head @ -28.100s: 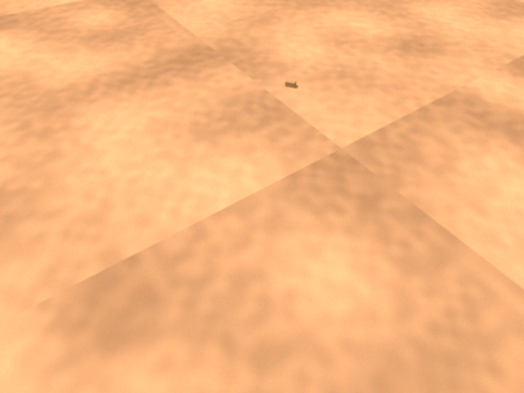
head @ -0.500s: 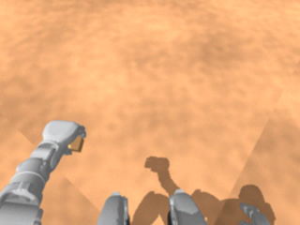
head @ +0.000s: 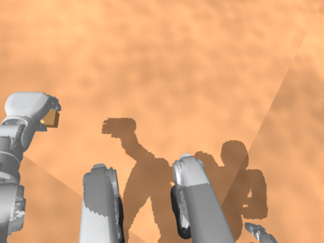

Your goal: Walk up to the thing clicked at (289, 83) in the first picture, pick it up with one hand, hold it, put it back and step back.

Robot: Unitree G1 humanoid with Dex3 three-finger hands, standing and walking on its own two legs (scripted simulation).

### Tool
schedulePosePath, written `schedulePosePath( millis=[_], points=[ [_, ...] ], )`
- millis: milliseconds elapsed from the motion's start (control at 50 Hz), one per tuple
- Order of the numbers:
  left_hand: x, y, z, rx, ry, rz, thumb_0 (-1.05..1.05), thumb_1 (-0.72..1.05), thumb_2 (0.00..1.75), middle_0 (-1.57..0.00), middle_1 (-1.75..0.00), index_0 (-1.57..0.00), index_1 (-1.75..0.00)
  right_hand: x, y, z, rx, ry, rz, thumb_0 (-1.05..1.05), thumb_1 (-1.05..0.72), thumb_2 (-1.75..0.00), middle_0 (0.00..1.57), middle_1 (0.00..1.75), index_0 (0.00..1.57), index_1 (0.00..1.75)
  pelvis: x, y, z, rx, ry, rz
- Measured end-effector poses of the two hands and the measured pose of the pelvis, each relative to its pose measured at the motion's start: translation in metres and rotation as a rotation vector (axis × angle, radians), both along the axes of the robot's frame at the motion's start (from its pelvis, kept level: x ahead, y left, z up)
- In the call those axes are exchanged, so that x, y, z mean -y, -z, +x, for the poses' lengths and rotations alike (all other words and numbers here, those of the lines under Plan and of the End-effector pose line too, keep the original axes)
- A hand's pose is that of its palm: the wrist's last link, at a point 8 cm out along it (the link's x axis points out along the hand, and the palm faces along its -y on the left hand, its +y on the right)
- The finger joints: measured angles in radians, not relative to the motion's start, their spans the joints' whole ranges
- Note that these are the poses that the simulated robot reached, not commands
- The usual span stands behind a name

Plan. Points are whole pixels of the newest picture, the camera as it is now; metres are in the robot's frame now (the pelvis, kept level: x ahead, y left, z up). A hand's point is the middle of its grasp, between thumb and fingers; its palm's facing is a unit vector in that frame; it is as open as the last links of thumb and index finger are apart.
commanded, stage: crouch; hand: left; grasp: from above
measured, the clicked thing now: (42, 118) +0.45 +0.28 -0.17
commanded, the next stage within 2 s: lower in 0.94 s
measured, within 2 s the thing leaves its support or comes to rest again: neither
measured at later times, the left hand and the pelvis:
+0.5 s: hand (49, 123) +0.45 +0.29 -0.25, palm faces -0.46 +0.02 -0.89, open 6.9 cm; pelvis +0.00 +0.00 -0.09, yaw -3 degrees
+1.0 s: hand (53, 125) +0.47 +0.30 -0.30, palm faces -0.47 +0.02 -0.88, open 7.0 cm; pelvis -0.01 +0.00 -0.14, yaw -4 degrees
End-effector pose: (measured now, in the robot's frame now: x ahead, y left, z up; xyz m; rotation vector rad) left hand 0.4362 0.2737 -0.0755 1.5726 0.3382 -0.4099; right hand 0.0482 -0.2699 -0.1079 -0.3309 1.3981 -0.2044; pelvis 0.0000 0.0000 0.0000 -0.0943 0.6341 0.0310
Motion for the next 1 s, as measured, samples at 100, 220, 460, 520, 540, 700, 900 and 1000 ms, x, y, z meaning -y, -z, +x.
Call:
schedulePosePath(
  millis=[100,220,460,520,540,700,900,1000],
  points=[
    [-0.007,0.038,0.007,0.007,-0.009,-0.009,0.00,0.48,0.03,-0.96,-0.13,-1.03,-0.08,0.001,0.028,0.013,-0.008,-0.046,0.008,0.00,-0.91,-0.90,0.21,0.29,0.21,0.30,0.001,0.028,0.001,-0.016,0.002,-0.011],
    [-0.012,0.071,0.013,0.005,-0.019,-0.012,0.00,0.48,0.03,-0.97,-0.12,-1.04,-0.07,0.003,0.051,0.024,-0.011,-0.083,0.013,0.00,-0.92,-0.90,0.20,0.29,0.21,0.30,0.003,0.053,0.001,-0.015,0.005,-0.020],
    [-0.014,0.108,0.023,-0.003,-0.016,-0.021,-0.01,0.47,0.07,-0.97,-0.13,-1.03,-0.09,0.010,0.077,0.008,-0.060,-0.079,-0.001,0.00,-0.92,-0.90,0.20,0.29,0.21,0.30,0.003,0.088,-0.003,0.005,0.020,-0.033],
    [-0.015,0.115,0.025,-0.005,-0.013,-0.019,-0.01,0.47,0.07,-0.97,-0.14,-1.02,-0.10,0.011,0.082,-0.001,-0.076,-0.073,-0.005,0.00,-0.92,-0.90,0.20,0.29,0.21,0.30,0.003,0.096,-0.005,0.013,0.022,-0.036],
    [-0.015,0.118,0.025,-0.005,-0.011,-0.019,-0.01,0.47,0.07,-0.97,-0.14,-1.02,-0.10,0.011,0.084,-0.004,-0.081,-0.071,-0.006,0.00,-0.92,-0.90,0.20,0.29,0.21,0.30,0.003,0.099,-0.005,0.016,0.023,-0.036],
    [-0.017,0.138,0.030,-0.001,-0.008,-0.021,-0.01,0.48,0.06,-0.96,-0.15,-1.01,-0.11,0.009,0.101,-0.021,-0.113,-0.062,-0.010,0.00,-0.92,-0.90,0.20,0.29,0.21,0.30,0.002,0.121,-0.009,0.035,0.029,-0.045],
    [-0.020,0.159,0.033,-0.009,-0.009,-0.018,-0.01,0.48,0.06,-0.95,-0.16,-1.00,-0.13,0.003,0.119,-0.024,-0.125,-0.075,0.003,0.00,-0.92,-0.90,0.20,0.29,0.21,0.30,0.001,0.138,-0.008,0.047,0.034,-0.052],
    [-0.022,0.166,0.035,-0.011,-0.012,-0.019,-0.01,0.47,0.07,-0.95,-0.17,-1.00,-0.14,0.003,0.124,-0.019,-0.124,-0.088,0.003,0.00,-0.92,-0.90,0.21,0.30,0.21,0.30,0.002,0.144,-0.007,0.050,0.037,-0.055]
  ],
)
